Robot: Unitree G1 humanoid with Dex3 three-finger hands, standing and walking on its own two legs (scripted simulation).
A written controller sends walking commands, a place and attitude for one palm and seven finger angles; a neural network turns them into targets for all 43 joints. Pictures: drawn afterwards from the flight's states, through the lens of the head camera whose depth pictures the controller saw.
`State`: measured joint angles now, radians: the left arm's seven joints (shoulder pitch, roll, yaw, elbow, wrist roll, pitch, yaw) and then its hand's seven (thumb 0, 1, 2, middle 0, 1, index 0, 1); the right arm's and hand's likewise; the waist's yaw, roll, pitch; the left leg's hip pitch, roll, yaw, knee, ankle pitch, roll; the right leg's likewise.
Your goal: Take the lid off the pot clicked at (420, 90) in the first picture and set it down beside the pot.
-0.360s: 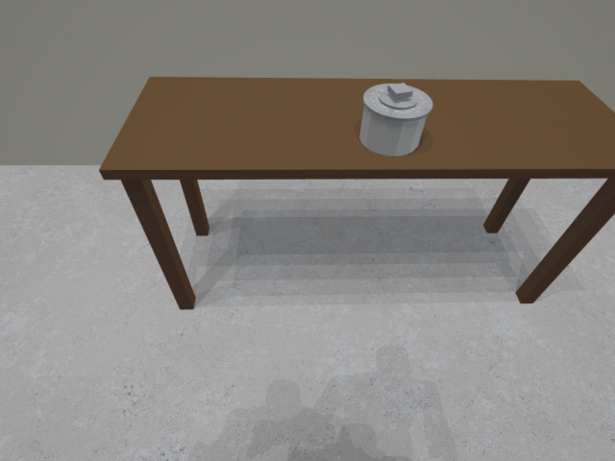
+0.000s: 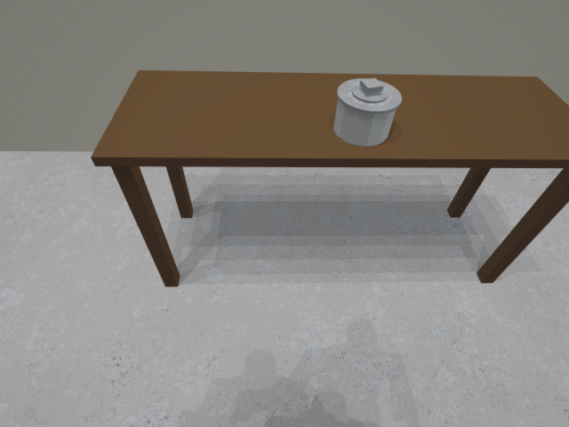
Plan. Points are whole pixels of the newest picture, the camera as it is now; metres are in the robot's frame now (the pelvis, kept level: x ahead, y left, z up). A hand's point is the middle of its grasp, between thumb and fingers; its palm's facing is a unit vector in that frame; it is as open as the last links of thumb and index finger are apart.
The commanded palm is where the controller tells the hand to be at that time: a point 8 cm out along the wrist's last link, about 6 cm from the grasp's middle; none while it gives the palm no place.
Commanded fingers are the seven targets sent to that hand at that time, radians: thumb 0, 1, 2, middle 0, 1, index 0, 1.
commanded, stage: look at it before walking up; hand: left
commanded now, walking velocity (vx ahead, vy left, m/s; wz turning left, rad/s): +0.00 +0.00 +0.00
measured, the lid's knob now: (371, 85) +0.89 -0.17 +0.05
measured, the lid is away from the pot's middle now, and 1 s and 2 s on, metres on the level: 0.00 0.00 0.00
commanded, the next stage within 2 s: walk to a spot facing it in 0.28 s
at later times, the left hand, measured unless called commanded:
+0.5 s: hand out of the picture +0.05 +0.22 -0.17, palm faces -0.01 -0.96 -0.27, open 7.4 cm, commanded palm none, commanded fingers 0.00 0.90 0.90 -0.20 -0.30 -0.20 -0.30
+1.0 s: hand out of the picture +0.06 +0.15 -0.16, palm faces -0.20 -0.94 -0.27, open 7.4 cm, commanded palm none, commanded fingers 0.00 0.90 0.90 -0.20 -0.30 -0.20 -0.30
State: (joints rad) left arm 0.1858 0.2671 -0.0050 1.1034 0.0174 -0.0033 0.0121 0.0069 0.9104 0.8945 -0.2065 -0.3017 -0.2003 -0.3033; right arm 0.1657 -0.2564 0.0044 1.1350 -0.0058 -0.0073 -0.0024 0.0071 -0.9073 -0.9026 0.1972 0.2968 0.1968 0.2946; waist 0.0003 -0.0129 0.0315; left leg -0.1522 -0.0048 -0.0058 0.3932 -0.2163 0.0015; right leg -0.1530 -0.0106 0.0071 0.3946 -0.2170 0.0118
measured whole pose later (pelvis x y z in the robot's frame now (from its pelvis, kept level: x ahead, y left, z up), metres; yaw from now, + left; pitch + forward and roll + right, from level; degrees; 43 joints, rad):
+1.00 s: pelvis -0.01 -0.04 +0.00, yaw -17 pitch +0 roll +2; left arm 0.29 0.18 0.06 0.96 0.02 0.03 0.00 0.01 0.91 0.89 -0.21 -0.30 -0.20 -0.30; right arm 0.15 -0.24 -0.07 0.97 -0.01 0.05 -0.02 0.01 -0.91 -0.90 0.19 0.30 0.19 0.29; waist 0.03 0.02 0.08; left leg -0.46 0.06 0.00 1.05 -0.37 -0.06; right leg -0.27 0.07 0.07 0.48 -0.21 -0.08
